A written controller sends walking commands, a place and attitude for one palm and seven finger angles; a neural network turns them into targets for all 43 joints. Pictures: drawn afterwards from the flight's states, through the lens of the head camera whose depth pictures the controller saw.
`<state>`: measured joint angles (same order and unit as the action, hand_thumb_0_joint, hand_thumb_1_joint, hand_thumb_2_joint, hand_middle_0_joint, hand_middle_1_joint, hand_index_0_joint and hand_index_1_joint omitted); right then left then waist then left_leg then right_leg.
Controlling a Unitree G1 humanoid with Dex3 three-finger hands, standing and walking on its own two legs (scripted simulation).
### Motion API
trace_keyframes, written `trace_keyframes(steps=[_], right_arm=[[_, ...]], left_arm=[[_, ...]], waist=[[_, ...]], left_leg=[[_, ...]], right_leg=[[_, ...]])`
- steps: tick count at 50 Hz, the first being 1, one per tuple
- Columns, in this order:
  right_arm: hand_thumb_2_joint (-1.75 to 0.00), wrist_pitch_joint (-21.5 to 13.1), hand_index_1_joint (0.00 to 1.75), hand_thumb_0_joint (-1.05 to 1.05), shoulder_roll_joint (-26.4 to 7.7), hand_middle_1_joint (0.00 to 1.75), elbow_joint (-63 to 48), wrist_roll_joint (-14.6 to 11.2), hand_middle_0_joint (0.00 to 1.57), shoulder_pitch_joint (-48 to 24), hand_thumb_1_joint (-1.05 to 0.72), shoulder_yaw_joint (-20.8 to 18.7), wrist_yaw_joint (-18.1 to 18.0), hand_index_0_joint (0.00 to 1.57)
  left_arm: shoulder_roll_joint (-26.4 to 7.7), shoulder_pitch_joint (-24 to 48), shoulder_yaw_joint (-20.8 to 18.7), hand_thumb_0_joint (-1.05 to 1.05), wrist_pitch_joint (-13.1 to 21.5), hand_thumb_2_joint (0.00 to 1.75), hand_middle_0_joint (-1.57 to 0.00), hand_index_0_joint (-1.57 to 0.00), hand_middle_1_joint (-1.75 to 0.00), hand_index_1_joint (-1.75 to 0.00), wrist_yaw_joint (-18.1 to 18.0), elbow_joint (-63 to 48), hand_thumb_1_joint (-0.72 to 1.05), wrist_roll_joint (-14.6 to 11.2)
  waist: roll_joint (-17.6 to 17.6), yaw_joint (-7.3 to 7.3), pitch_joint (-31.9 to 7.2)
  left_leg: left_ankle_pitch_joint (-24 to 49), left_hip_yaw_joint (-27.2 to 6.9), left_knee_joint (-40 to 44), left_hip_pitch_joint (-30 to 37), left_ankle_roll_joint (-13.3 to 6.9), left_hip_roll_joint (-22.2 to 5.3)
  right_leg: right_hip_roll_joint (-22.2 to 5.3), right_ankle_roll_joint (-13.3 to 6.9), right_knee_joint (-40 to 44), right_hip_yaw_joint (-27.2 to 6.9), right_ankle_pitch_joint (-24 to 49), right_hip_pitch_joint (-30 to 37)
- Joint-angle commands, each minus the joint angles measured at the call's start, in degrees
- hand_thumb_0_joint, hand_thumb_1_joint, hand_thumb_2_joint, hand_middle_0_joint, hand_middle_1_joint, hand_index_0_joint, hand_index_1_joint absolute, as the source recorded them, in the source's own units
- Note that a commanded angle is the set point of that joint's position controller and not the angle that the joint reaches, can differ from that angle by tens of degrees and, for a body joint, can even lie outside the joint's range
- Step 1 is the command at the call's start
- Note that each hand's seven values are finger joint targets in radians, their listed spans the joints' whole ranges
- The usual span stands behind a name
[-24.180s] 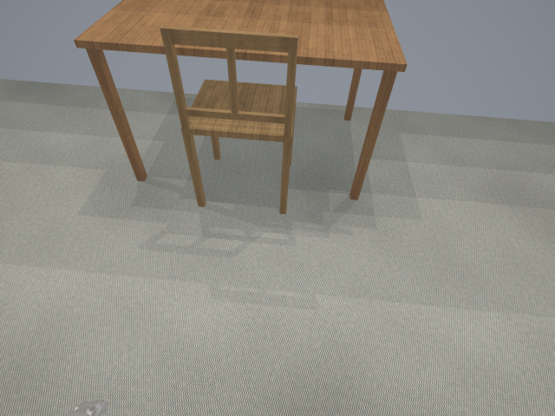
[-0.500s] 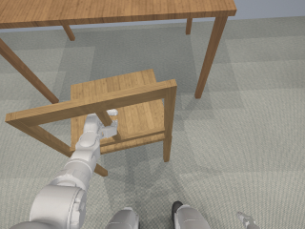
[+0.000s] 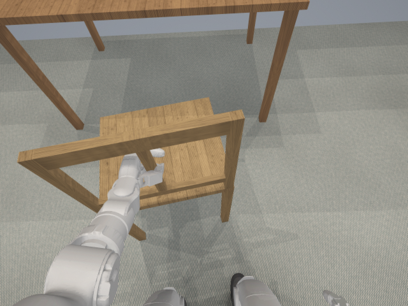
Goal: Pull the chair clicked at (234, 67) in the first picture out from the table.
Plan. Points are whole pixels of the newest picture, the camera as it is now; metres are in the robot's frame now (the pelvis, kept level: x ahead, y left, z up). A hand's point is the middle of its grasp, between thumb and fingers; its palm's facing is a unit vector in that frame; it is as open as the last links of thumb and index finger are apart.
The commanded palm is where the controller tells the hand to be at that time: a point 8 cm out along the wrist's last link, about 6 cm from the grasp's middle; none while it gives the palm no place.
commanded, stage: stop walking, hand still on the chair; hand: left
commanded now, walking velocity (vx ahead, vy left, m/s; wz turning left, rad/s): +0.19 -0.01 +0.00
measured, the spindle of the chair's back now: (153, 171) +0.41 +0.12 -0.10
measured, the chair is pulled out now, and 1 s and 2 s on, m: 0.49 0.58 0.58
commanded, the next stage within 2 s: open the thumb and straighten the fingers in 0.90 s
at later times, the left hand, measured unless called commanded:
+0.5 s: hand (155, 215) +0.29 +0.10 -0.06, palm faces -0.06 -0.98 -0.17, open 5.5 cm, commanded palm +0.28 +0.15 -0.04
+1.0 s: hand (155, 216) +0.29 +0.10 -0.06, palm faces -0.09 -0.98 -0.16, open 5.5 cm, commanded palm +0.27 +0.15 -0.04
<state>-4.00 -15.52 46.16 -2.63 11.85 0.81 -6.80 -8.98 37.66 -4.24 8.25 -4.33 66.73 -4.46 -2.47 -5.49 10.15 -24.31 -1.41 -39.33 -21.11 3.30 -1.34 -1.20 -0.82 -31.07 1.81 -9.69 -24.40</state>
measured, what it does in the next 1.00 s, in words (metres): stands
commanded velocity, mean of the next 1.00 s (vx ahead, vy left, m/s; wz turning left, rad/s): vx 0.05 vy -0.01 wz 0.00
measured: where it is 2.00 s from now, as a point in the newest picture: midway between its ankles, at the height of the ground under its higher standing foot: outside the picture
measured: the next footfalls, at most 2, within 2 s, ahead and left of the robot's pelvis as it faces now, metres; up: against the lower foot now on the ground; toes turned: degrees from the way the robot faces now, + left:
none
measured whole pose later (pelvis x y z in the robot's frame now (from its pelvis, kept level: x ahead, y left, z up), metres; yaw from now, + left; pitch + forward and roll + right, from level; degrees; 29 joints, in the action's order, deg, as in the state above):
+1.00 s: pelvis +0.02 +0.01 +0.01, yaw -2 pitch -1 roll +1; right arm 0.8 -12.2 39.8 -0.7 12.1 1.5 -6.7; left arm -5.3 6.8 5.4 4.8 -5.5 42.0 -1.7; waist -1.3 -2.5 2.5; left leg -17.3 1.5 -25.4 -7.2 2.1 -2.1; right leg -1.4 0.0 -27.0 1.1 -9.4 -16.7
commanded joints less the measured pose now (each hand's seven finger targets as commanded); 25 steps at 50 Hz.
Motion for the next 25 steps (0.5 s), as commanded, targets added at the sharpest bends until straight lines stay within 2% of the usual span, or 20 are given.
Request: trace_keyframes(steps=[1,2,3,4,5,6,8,10,11,12,13,15,16,18,20,21,22,25], right_arm=[[-0.9,-0.8,0.3,0.0,-8.2,0.3,-7.6,0.7,0.2,4.3,-0.9,-3.5,-1.7,0.2],[-0.9,0.1,0.3,0.0,-8.4,0.3,-9.4,1.0,0.2,3.6,-0.9,-3.6,-1.3,0.2],[-0.9,0.8,0.3,0.0,-6.9,0.3,-10.7,0.9,0.2,2.3,-0.9,-2.8,-0.9,0.2],[-0.9,1.1,0.3,0.0,-6.0,0.3,-11.7,1.2,0.2,0.7,-0.9,-2.1,-0.7,0.2],[-0.9,1.3,0.3,0.0,-5.8,0.3,-12.0,1.2,0.2,0.3,-0.9,-2.0,-0.6,0.2],[-0.9,1.4,0.3,0.0,-6.0,0.3,-12.0,1.1,0.2,0.8,-0.9,-2.2,-0.6,0.2],[-0.9,1.4,0.3,0.0,-6.2,0.3,-11.8,1.1,0.2,2.2,-0.9,-2.6,-0.2,0.2],[-0.9,1.3,0.3,0.0,-6.2,0.3,-11.6,1.1,0.2,1.9,-0.9,-2.5,0.1,0.2],[-0.9,1.3,0.3,0.0,-6.3,0.3,-11.1,1.1,0.2,1.9,-0.9,-2.6,0.0,0.2],[-0.9,1.2,0.3,0.0,-5.7,0.3,-11.0,1.2,0.2,1.9,-0.9,-2.5,0.2,0.2],[-0.9,1.1,0.3,0.0,-4.9,0.3,-10.9,1.4,0.2,1.8,-0.9,-2.3,0.2,0.2],[-0.9,0.9,0.3,0.0,-4.1,0.3,-10.3,1.5,0.2,2.3,-0.9,-2.3,0.1,0.2],[-0.9,0.8,0.3,0.0,-4.4,0.3,-9.3,1.6,0.2,2.5,-0.9,-2.7,-0.2,0.2],[-0.9,0.4,0.3,0.0,-3.8,0.3,-9.7,1.9,0.2,1.9,-0.9,-2.2,-0.2,0.2],[-0.9,0.2,0.3,0.0,-3.4,0.3,-10.1,2.0,0.2,0.6,-0.9,-2.0,-0.3,0.2],[-0.9,0.1,0.3,0.0,-3.9,0.3,-9.6,1.9,0.2,0.5,-0.9,-2.3,-0.5,0.2],[-0.9,0.1,0.3,0.0,-3.6,0.3,-10.1,1.9,0.2,0.4,-0.9,-2.1,-0.5,0.2],[-0.9,0.4,0.3,0.0,-3.5,0.3,-11.2,1.9,0.2,-0.8,-0.9,-2.1,-0.5,0.2]], left_arm=[[-11.7,13.7,0.4,0.0,3.0,0.9,-0.5,-0.5,-1.45,-1.45,-0.6,-19.9,0.9,1.0],[-8.9,13.6,1.7,0.0,3.0,0.9,-0.5,-0.5,-1.45,-1.45,-0.4,-22.5,0.9,1.1],[-5.4,11.5,3.9,0.0,2.4,0.9,-0.5,-0.5,-1.45,-1.45,0.0,-20.8,0.9,1.1],[-3.9,11.9,4.9,0.0,2.0,0.9,-0.5,-0.5,-1.45,-1.45,0.4,-22.1,0.9,1.3],[-4.3,11.4,4.4,0.0,1.6,0.9,-0.5,-0.5,-1.45,-1.45,0.3,-22.7,0.9,1.7],[-5.4,11.0,3.8,0.0,1.3,0.9,-0.5,-0.5,-1.45,-1.45,0.2,-24.6,0.9,1.7],[-4.0,8.3,4.9,0.0,0.7,0.9,-0.5,-0.5,-1.45,-1.45,0.4,-24.2,0.9,2.2],[-3.6,7.3,5.5,0.0,0.8,0.9,-0.5,-0.5,-1.45,-1.45,0.6,-24.0,0.9,2.5],[-4.4,5.5,5.5,0.0,0.6,0.9,-0.5,-0.5,-1.45,-1.45,0.5,-23.5,0.9,2.7],[-4.0,3.9,5.7,0.0,0.9,0.9,-0.5,-0.5,-1.45,-1.45,0.4,-23.1,0.9,2.9],[-3.8,2.7,6.0,0.0,1.3,0.9,-0.5,-0.5,-1.45,-1.45,0.4,-23.5,0.9,3.0],[-4.5,-0.2,5.5,0.0,1.8,0.9,-0.5,-0.5,-1.45,-1.45,0.0,-23.3,0.9,3.1],[-5.9,-1.8,4.5,0.0,1.9,0.9,-0.5,-0.5,-1.45,-1.45,-0.2,-23.9,0.9,3.0],[-4.9,-4.5,4.8,0.0,2.3,0.9,-0.5,-0.5,-1.45,-1.45,-0.4,-24.8,0.9,3.2],[-3.8,-7.6,5.2,0.0,2.6,0.9,-0.5,-0.5,-1.45,-1.45,-0.5,-24.9,0.9,3.3],[-4.7,-8.8,5.1,0.0,2.6,0.9,-0.5,-0.5,-1.45,-1.45,-0.6,-25.7,0.9,3.3],[-3.8,-9.7,5.6,0.0,2.7,0.9,-0.5,-0.5,-1.45,-1.45,-0.7,-26.7,0.9,3.5],[-2.8,-12.7,6.4,0.0,2.5,0.9,-0.5,-0.5,-1.45,-1.45,-0.7,-28.1,0.9,3.5]], waist=[[4.0,3.48,-34.1],[-0.8,3.84,-33.7],[-4.7,4.04,-31.8],[-7.8,4.26,-29.3],[-8.8,4.69,-27.3],[-8.7,4.79,-26.9],[-6.7,4.13,-25.7],[-4.4,3.73,-24.4],[-3.7,3.7,-22.4],[-2.2,3.98,-21.0],[1.1,3.85,-20.1],[7.0,3.8,-19.1],[8.4,3.58,-17.8],[8.7,3.65,-19.3],[7.9,4.04,-19.1],[5.1,3.96,-18.6],[4.2,4.14,-19.7],[5.6,4.35,-21.1]], left_leg=[[23.2,-1.4,15.2,14.2,-2.5,-5.5],[29.6,-3.6,15.5,15.6,-4.4,-8.9],[27.6,-5.4,16.4,13.4,-5.9,-10.5],[24.6,-7.4,17.7,9.5,-7.2,-11.9],[21.1,-7.7,18.5,7.0,-7.8,-12.6],[19.0,-7.8,19.0,6.9,-8.6,-12.7],[16.9,-4.8,16.8,7.9,-8.1,-11.2],[9.5,-2.2,16.1,5.6,-6.4,-8.6],[5.3,-1.5,16.6,4.4,-6.1,-7.5],[1.4,-0.3,16.0,4.3,-5.4,-5.7],[-1.8,0.6,14.8,4.4,-4.8,-3.9],[-3.1,2.3,11.8,7.5,-4.0,-1.2],[-1.4,2.2,11.6,9.5,-4.0,-0.9],[3.4,1.0,13.3,10.6,-4.1,-1.5],[7.4,0.4,14.7,11.5,-4.2,-2.4],[9.6,0.6,15.6,12.2,-4.2,-2.8],[12.3,0.5,15.9,12.2,-4.1,-3.3],[18.0,0.4,15.7,12.3,-3.7,-4.0]], right_leg=[[-9.9,-1.2,1.0,-5.7,23.6,20.3],[-5.8,0.8,-0.3,-3.4,16.4,18.8],[-3.0,2.0,-1.9,-1.7,5.3,16.9],[-1.9,1.9,-4.6,-1.1,-1.9,16.6],[-1.3,1.7,-5.9,-0.8,-7.4,16.5],[-0.8,1.6,-5.8,-0.7,-9.4,16.9],[-0.3,1.8,-2.3,-0.2,-6.9,17.5],[-1.2,1.4,0.9,-1.0,-6.5,19.0],[-1.6,1.2,2.2,-1.9,-8.1,18.2],[-2.6,0.7,4.8,-3.9,-10.7,16.4],[-4.0,0.2,8.1,-6.8,-14.7,14.4],[-7.2,-0.8,14.4,-11.0,-23.2,9.6],[-7.7,-1.2,16.6,-12.1,-22.7,8.0],[-8.1,-1.3,15.4,-10.7,-17.6,10.8],[-7.1,-0.7,13.8,-9.3,-11.7,11.9],[-6.3,-0.6,13.0,-8.7,-7.7,11.9],[-6.0,-0.6,11.2,-7.8,-3.2,13.8],[-5.8,-0.8,8.3,-6.8,6.9,16.6]])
